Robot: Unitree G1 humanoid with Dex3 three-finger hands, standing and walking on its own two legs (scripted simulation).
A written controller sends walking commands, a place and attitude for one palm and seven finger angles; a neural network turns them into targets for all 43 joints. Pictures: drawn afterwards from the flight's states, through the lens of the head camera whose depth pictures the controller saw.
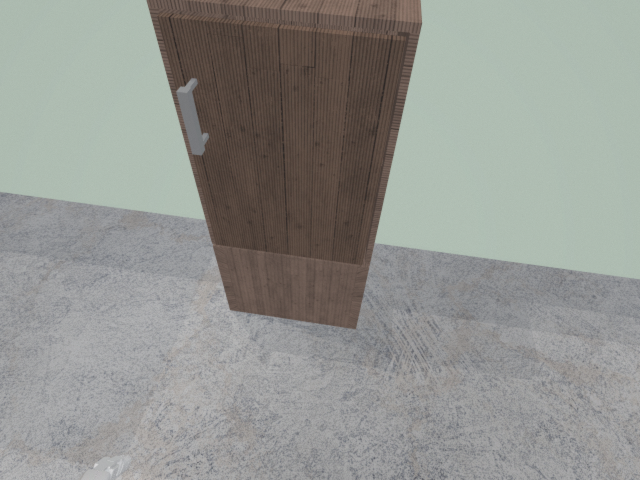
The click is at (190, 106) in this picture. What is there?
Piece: cupboard door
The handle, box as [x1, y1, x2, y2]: [176, 78, 208, 155]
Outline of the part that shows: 191,78 184,87 180,86 176,92 192,153 201,155 204,150 203,145 208,138 208,134 203,133 202,135 200,132 191,93 197,82 195,78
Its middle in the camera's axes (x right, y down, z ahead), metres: -0.25 -0.24 +0.75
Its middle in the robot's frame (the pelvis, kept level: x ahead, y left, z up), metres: +0.72 +0.28 +0.06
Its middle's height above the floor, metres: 0.82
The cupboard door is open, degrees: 0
